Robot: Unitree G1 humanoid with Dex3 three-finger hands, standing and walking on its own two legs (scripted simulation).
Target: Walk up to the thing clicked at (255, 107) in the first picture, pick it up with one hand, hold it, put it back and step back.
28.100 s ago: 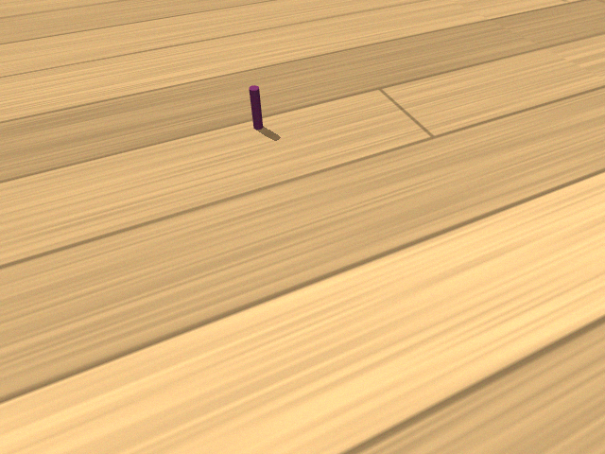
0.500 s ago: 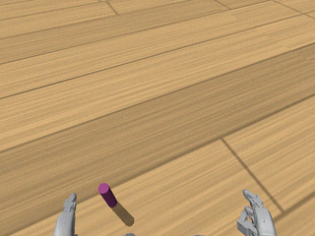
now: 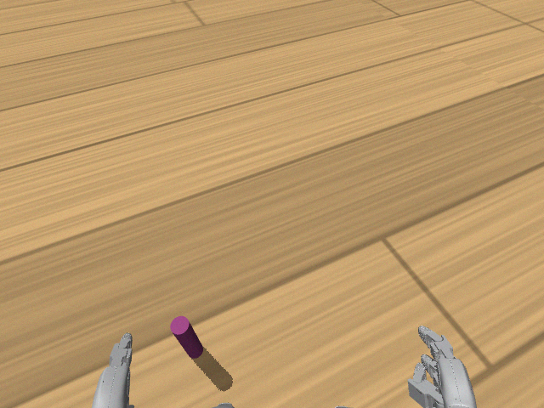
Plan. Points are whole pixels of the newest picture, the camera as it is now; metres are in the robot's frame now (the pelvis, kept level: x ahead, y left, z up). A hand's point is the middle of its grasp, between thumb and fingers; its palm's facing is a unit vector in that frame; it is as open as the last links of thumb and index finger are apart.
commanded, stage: home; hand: left
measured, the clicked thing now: (188, 338) +0.42 +0.28 -0.60
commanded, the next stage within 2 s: stand in 0.66 s
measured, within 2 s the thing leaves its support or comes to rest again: neither
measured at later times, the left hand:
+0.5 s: hand (156, 394) +0.17 +0.18 -0.06, palm faces +0.10 -0.95 -0.28, open 17.7 cm
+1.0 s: hand (158, 397) +0.17 +0.18 -0.06, palm faces +0.11 -0.95 -0.28, open 15.0 cm
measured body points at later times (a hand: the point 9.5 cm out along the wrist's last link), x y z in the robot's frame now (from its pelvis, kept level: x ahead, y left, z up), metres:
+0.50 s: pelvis +0.00 +0.00 +0.00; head +0.03 +0.00 +0.45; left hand +0.16 +0.23 -0.04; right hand +0.17 -0.24 -0.07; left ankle +0.02 +0.14 -0.69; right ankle +0.00 -0.14 -0.69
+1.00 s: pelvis +0.00 +0.00 +0.00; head +0.02 +0.00 +0.45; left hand +0.16 +0.23 -0.04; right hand +0.16 -0.24 -0.07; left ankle +0.02 +0.14 -0.69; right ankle +0.00 -0.14 -0.69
